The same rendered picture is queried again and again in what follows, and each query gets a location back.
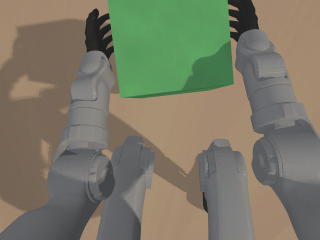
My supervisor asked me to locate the left robot hand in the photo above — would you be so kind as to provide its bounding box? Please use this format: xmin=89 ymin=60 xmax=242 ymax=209
xmin=85 ymin=8 xmax=114 ymax=60

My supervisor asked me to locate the right robot upper arm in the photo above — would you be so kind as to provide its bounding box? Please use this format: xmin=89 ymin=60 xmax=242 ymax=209
xmin=251 ymin=132 xmax=320 ymax=240

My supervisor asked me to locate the right robot forearm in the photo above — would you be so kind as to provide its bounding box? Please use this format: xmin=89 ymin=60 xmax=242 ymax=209
xmin=235 ymin=29 xmax=320 ymax=139

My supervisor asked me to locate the left robot forearm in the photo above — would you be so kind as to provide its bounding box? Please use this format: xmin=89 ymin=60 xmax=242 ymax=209
xmin=47 ymin=50 xmax=116 ymax=191

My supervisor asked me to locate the robot left shin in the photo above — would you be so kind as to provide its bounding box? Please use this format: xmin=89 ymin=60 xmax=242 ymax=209
xmin=110 ymin=135 xmax=147 ymax=167

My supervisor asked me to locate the carton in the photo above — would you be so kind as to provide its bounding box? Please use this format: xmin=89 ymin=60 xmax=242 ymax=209
xmin=107 ymin=0 xmax=234 ymax=99

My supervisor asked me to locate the robot left thigh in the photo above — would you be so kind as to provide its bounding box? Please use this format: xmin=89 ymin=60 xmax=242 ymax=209
xmin=96 ymin=142 xmax=155 ymax=240

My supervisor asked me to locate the left robot upper arm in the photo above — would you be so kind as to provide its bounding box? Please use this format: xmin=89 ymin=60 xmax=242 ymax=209
xmin=0 ymin=152 xmax=116 ymax=240

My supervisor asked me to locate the right robot hand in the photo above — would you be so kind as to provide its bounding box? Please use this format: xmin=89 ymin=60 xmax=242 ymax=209
xmin=227 ymin=0 xmax=259 ymax=42

